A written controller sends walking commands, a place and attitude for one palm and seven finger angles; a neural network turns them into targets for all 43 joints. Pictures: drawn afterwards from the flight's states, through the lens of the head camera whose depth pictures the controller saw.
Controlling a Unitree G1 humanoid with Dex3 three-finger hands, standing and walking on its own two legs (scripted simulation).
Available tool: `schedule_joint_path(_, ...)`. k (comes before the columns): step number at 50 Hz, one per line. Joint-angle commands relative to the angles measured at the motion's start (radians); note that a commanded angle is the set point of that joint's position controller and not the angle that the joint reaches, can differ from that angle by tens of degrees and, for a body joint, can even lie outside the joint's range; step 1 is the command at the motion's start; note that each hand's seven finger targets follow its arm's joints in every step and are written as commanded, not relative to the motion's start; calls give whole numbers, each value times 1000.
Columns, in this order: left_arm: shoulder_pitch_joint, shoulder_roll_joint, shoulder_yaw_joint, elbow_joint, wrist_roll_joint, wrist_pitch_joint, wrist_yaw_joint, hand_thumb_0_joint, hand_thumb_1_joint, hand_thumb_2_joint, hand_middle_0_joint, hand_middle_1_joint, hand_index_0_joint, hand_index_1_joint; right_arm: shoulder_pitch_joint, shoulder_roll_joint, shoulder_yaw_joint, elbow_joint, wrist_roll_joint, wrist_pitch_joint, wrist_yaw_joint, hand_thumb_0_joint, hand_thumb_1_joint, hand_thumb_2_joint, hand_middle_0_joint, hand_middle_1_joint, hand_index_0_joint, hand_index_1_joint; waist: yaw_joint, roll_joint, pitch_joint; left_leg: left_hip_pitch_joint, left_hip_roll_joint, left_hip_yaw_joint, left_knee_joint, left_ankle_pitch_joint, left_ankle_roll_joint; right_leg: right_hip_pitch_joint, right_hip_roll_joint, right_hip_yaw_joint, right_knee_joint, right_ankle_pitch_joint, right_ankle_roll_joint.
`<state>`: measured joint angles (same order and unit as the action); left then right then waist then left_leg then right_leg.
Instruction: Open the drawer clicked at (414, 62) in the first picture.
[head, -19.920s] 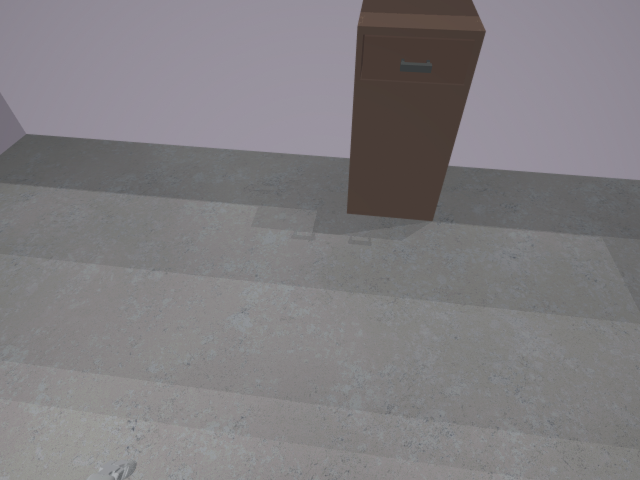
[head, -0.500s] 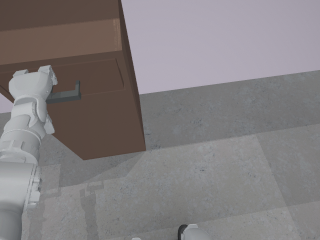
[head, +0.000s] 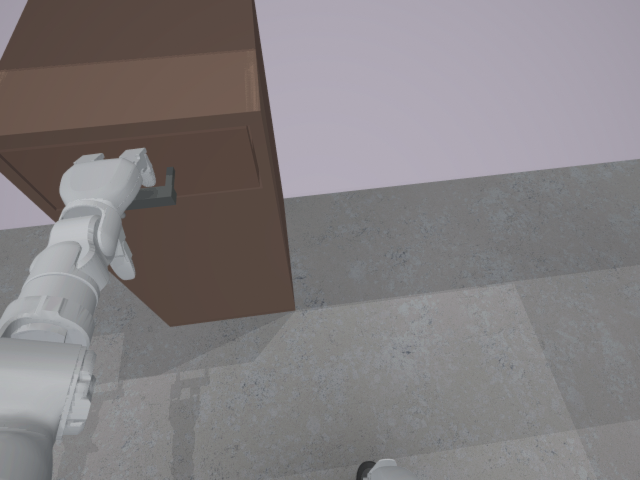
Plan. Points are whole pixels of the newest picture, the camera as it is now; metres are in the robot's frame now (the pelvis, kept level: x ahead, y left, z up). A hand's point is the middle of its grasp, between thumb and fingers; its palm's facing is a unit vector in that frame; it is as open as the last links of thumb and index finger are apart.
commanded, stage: move the hooked fingers above the handle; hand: left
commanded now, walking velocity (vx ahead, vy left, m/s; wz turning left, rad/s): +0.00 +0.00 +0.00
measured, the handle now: (142, 187) +0.54 +0.27 -0.03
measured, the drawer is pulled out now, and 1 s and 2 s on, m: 0.00 0.00 0.00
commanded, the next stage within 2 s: lower the fingers behind the handle in 1.24 s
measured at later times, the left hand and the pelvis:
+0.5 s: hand (154, 198) +0.47 +0.21 +0.04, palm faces -0.08 -0.06 -1.00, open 13.8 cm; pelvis +0.00 -0.01 +0.00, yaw +1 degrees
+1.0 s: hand (137, 178) +0.50 +0.23 +0.05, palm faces +0.10 -0.06 -0.99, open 13.8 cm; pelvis +0.00 +0.00 -0.01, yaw +1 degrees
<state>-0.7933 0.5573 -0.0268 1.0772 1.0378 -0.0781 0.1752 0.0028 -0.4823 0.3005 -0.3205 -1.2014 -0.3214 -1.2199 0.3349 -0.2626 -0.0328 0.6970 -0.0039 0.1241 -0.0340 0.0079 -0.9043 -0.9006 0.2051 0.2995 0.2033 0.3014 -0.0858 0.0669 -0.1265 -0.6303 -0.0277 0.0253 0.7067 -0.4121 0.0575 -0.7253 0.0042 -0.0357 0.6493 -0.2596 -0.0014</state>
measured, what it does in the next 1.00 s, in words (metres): stands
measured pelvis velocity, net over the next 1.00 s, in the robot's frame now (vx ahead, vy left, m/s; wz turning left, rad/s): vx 0.00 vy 0.00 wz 0.02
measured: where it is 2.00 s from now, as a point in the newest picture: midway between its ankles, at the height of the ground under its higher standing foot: outside the picture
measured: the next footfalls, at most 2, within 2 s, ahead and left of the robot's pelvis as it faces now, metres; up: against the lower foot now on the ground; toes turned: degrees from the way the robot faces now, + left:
none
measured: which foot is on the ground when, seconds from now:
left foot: down 0.00-1.00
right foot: down 0.00-1.00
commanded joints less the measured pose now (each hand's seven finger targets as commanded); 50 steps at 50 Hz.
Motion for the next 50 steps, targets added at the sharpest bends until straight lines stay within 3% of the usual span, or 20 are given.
schedule_joint_path(1, -506, 253, 83, -394, 24, -178, 82, 0, -500, 300, -300, -1200, -300, -1200, 142, -160, -72, -45, -17, -24, -34, 0, -900, -900, 200, 300, 200, 300, -30, 103, -411, 289, 26, -92, -13, 626, -59, 170, 30, 13, 6, 242, -38)
schedule_joint_path(3, -521, 273, 121, -374, 42, -179, 156, 0, -500, 300, -300, -1200, -300, -1200, 141, -159, -69, -27, -31, -25, -20, 0, -900, -900, 200, 300, 200, 300, -22, 159, -399, 287, 32, -107, 16, 678, -85, 91, 32, -6, 47, 215, -44)
schedule_joint_path(6, -468, 348, 203, -246, 42, -84, 257, 0, -500, 300, -300, -1200, -300, -1200, 119, -166, -52, -14, -44, -17, 11, 0, -900, -900, 200, 300, 200, 300, 5, 110, -394, 159, 13, -84, 29, 638, -83, 138, 35, -15, 79, 239, -46)
schedule_joint_path(7, -463, 343, 189, -199, 46, -38, 276, 0, -500, 300, -300, -1200, -300, -1200, 107, -167, -48, -17, -44, -15, 18, 0, -900, -900, 200, 300, 200, 300, 3, 95, -387, 112, 5, -71, 24, 592, -81, 164, 34, -16, 79, 247, -46)
schedule_joint_path(9, -447, 306, 147, -109, 56, 53, 284, 0, -500, 300, -300, -1200, -300, -1200, 99, -171, -45, -24, -38, -11, 29, 0, -900, -900, 200, 300, 200, 300, 2, 52, -420, 70, -2, -52, 11, 558, -72, 232, 33, -13, 74, 288, -44)
schedule_joint_path(12, -420, 246, 69, -57, 49, 136, 211, 0, -500, 300, -300, -1200, -300, -1200, 119, -182, -54, -30, -18, -5, 33, 0, -900, -900, 200, 300, 200, 300, -3, 19, -491, 124, 13, -43, -1, 604, -65, 296, 31, -2, 49, 345, -32)
schedule_joint_path(15, -451, 117, -34, -137, -3, 94, 92, 0, -500, 300, -300, -1200, -300, -1200, 149, -175, -73, -47, 0, -12, 14, 0, -900, -900, 200, 300, 200, 300, -51, -51, -516, 209, 25, -55, -14, 598, -40, 326, 29, 14, -7, 357, -16)
schedule_joint_path(18, -506, 155, -8, -285, -21, -30, 28, 0, -500, 300, -300, -1200, -300, -1200, 148, -170, -75, -52, -5, -25, -19, 0, -900, -900, 200, 300, 200, 300, -65, -64, -482, 230, 16, -64, -28, 532, -20, 333, 27, 25, -28, 331, -17)
schedule_joint_path(19, -533, 202, 28, -324, -18, -74, 29, 0, -500, 300, -300, -1200, -300, -1200, 147, -169, -72, -48, -8, -27, -29, 0, -900, -900, 200, 300, 200, 300, -63, -62, -450, 224, 16, -67, -31, 520, -22, 317, 25, 28, -30, 320, -21)
schedule_joint_path(22, -488, 317, 140, -328, 17, -143, 97, 0, -500, 300, -300, -1200, -300, -1200, 138, -168, -58, -27, -22, -27, -30, 0, -900, -900, 200, 300, 200, 300, -14, 31, -377, 168, 6, -67, -32, 502, -33, 257, 24, 24, 4, 270, -39)
schedule_joint_path(24, -478, 440, 243, -304, 40, -129, 169, 0, -500, 300, -300, -1200, -300, -1200, 110, -173, -44, -17, -33, -15, -19, 0, -900, -900, 200, 300, 200, 300, 21, 57, -366, 74, -5, -57, -17, 484, -36, 271, 23, 25, 42, 276, -47)
schedule_joint_path(26, -429, 423, 229, -234, 54, -72, 235, 0, -500, 300, -300, -1200, -300, -1200, 85, -164, -35, -30, -36, -13, -3, 0, -900, -900, 200, 300, 200, 300, 32, 62, -359, 9, -17, -39, -11, 454, -36, 283, 22, 21, 60, 283, -48)
schedule_joint_path(29, -335, 409, 214, -127, 51, 35, 270, 0, -500, 300, -300, -1200, -300, -1200, 63, -166, -33, -42, -33, -9, 15, 0, -900, -900, 200, 300, 200, 300, 60, 22, -452, -26, -21, -6, -9, 470, -39, 387, 20, 27, 67, 361, -42)
schedule_joint_path(33, -341, 310, 88, -44, 16, 116, 154, 0, -500, 300, -300, -1200, -300, -1200, 104, -188, -50, -46, 0, -6, 9, 0, -900, -900, 200, 300, 200, 300, -3, -88, -466, 2, -6, 6, -35, 418, -22, 440, 18, 35, 13, 390, -15)
schedule_joint_path(36, -415, 216, 8, -154, -19, 34, 36, 0, -500, 300, -300, -1200, -300, -1200, 139, -186, -67, -53, 12, -20, -19, 0, -900, -900, 200, 300, 200, 300, -60, -118, -473, 92, 1, -15, -38, 423, -5, 426, 18, 43, -25, 392, -6)
schedule_joint_path(39, -560, 171, -37, -367, -27, -119, -11, 0, -500, 300, -300, -1200, -300, -1200, 142, -170, -75, -50, 1, -38, -49, 0, -900, -900, 200, 300, 200, 300, -93, -29, -445, 204, 1, -46, -26, 443, -7, 311, 19, 42, -32, 322, -16)
schedule_joint_path(41, -565, 242, 40, -410, -11, -183, 25, 0, -500, 300, -300, -1200, -300, -1200, 163, -166, -80, -28, -8, -50, -55, 0, -900, -900, 200, 300, 200, 300, -67, 78, -458, 277, 4, -65, -7, 526, -29, 224, 25, 32, -12, 285, -30)
schedule_joint_path(44, -546, 377, 182, -415, 16, -217, 129, 0, -500, 300, -300, -1200, -300, -1200, 158, -170, -68, -8, -33, -42, -44, 0, -900, -900, 200, 300, 200, 300, -18, 144, -468, 253, 6, -81, 37, 655, -67, 156, 30, 12, 52, 284, -42)
schedule_joint_path(47, -467, 416, 241, -250, 28, -119, 248, 0, -500, 300, -300, -1200, -300, -1200, 114, -167, -45, -1, -43, -27, -7, 0, -900, -900, 200, 300, 200, 300, 6, 107, -377, 76, -6, -68, 45, 577, -67, 161, 28, -5, 93, 273, -46)
schedule_joint_path(50, -389, 397, 205, -110, 55, 37, 293, 0, -500, 300, -300, -1200, -300, -1200, 89, -173, -36, -22, -42, -14, 18, 0, -900, -900, 200, 300, 200, 300, 36, 83, -453, 27, -11, -37, 32, 597, -68, 270, 27, -5, 105, 356, -42)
